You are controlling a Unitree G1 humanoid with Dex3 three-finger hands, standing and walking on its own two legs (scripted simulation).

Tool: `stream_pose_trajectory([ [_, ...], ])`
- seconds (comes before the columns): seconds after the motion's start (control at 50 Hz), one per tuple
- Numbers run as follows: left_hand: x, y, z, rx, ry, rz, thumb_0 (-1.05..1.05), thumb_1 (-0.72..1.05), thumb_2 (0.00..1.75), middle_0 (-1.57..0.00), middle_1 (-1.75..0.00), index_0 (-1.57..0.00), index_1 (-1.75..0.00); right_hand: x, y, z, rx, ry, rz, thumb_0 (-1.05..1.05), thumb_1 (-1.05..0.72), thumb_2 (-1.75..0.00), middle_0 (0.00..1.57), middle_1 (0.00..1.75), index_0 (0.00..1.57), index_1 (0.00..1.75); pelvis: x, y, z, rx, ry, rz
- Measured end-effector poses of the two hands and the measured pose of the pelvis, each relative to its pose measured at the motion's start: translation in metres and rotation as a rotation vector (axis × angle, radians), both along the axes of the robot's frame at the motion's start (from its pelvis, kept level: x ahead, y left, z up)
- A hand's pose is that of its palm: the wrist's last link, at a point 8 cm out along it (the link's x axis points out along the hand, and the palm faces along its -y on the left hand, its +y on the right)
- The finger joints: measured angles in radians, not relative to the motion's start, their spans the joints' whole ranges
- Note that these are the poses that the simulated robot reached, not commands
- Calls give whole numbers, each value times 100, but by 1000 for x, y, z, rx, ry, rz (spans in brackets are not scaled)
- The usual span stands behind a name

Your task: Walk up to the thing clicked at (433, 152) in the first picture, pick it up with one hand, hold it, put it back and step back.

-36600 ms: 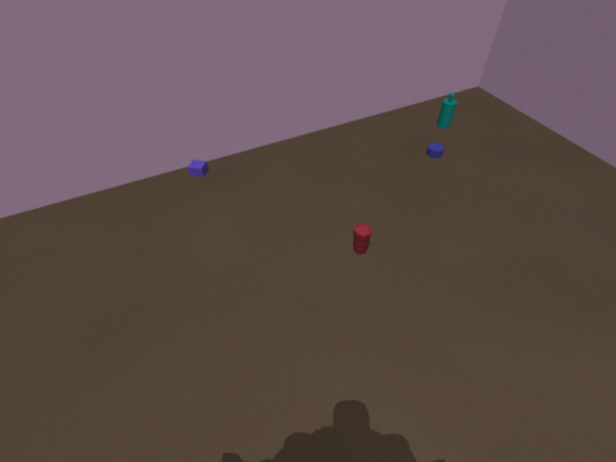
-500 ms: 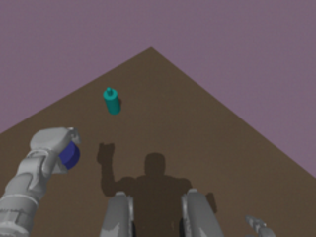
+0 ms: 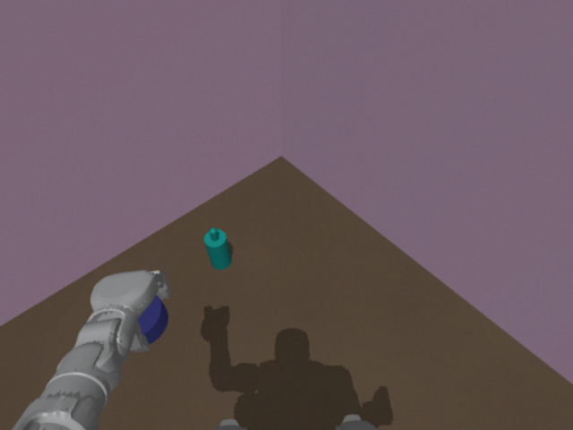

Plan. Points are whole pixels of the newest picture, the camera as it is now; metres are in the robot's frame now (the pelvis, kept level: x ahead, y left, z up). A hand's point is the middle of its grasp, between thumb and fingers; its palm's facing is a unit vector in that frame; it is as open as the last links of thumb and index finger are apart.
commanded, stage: lift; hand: left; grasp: from above
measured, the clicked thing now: (138, 317) +0.35 +0.25 -0.10
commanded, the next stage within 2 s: hold in 0.12 s
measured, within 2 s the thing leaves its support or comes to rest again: neither
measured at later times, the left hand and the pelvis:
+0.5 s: hand (130, 291) +0.35 +0.23 -0.02, palm faces -0.45 -0.07 -0.89, open 9.8 cm; pelvis +0.04 +0.00 +0.04, yaw +0 degrees
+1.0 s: hand (132, 289) +0.34 +0.22 +0.01, palm faces -0.45 -0.06 -0.89, open 9.8 cm; pelvis +0.04 -0.01 +0.05, yaw -1 degrees
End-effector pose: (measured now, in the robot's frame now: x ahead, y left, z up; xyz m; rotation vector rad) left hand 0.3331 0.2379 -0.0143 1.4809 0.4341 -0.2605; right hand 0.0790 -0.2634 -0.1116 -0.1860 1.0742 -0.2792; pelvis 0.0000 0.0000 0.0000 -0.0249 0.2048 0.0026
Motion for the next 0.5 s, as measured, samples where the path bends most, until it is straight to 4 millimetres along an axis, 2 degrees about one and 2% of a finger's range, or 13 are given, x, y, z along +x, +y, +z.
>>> stream_pose_trajectory([
  [0.2,7,0,22,-9,42,12,2,2,48,-48,-71,-67,-68,15,6,21,19,-6,-6,1,-90,-89,20,30,20,30,17,3,24,8,-40,-8],
  [0.5,22,-4,55,2,27,-17,2,1,49,-49,-71,-68,-68,53,5,42,35,-48,8,1,-89,-89,20,30,20,30,38,1,43,17,-84,-11],
])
